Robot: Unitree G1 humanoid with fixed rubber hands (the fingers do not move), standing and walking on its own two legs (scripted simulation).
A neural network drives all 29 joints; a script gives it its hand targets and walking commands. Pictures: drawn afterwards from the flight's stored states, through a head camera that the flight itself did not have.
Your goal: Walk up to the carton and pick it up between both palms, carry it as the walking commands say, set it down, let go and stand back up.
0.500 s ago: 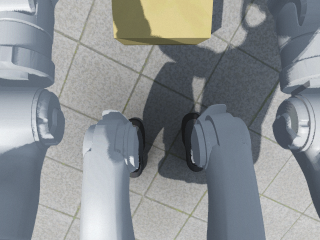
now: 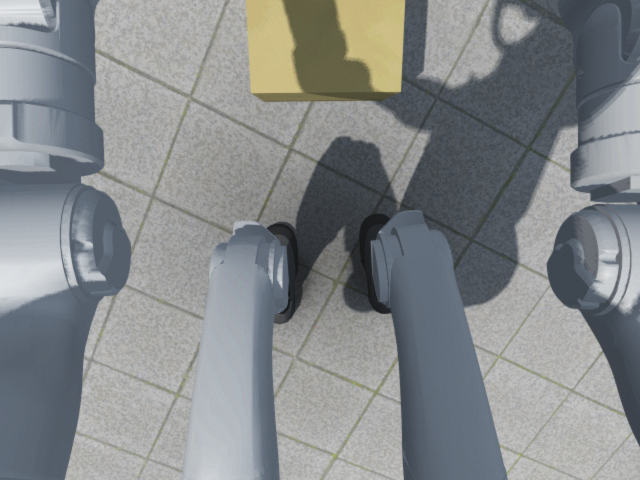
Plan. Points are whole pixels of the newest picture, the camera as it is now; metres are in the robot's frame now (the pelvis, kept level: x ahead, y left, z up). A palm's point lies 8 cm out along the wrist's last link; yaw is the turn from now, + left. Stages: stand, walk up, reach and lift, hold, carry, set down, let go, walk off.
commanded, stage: set down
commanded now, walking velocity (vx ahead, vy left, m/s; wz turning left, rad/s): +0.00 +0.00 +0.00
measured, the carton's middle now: out of the picture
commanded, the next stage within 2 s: let go in 0.58 s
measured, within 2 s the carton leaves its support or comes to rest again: neither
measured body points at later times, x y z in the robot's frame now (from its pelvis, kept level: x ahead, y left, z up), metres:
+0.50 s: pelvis +0.02 +0.00 +0.12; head +0.36 -0.01 +0.40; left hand +0.61 +0.19 +0.02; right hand +0.57 -0.22 +0.01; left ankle +0.11 +0.10 -0.50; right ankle +0.12 -0.11 -0.50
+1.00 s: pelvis +0.10 -0.01 +0.19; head +0.35 -0.01 +0.57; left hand +0.50 +0.21 +0.07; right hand +0.49 -0.23 +0.06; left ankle +0.11 +0.10 -0.50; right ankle +0.12 -0.11 -0.50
